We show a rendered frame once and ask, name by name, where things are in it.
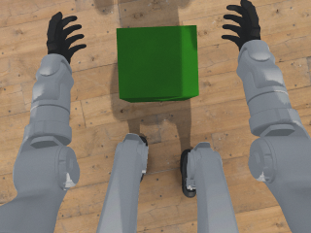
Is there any carton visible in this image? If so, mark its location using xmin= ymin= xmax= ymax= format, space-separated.
xmin=116 ymin=25 xmax=199 ymax=103

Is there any right robot hand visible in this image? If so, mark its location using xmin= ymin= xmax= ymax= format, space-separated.
xmin=222 ymin=0 xmax=261 ymax=51

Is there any robot left forearm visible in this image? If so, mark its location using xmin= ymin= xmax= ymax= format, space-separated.
xmin=13 ymin=53 xmax=74 ymax=190

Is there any robot right forearm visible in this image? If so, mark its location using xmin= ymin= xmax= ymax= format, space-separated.
xmin=236 ymin=40 xmax=311 ymax=141

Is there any left robot hand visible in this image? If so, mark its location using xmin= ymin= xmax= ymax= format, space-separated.
xmin=46 ymin=12 xmax=86 ymax=64

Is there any right robot upper arm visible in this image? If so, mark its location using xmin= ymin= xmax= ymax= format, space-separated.
xmin=248 ymin=136 xmax=311 ymax=233

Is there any right robot thigh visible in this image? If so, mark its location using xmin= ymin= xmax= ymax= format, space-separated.
xmin=187 ymin=148 xmax=239 ymax=233

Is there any left robot upper arm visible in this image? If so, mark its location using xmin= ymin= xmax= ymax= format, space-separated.
xmin=0 ymin=145 xmax=81 ymax=233

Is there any robot left foot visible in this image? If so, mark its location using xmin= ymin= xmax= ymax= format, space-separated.
xmin=140 ymin=136 xmax=148 ymax=182

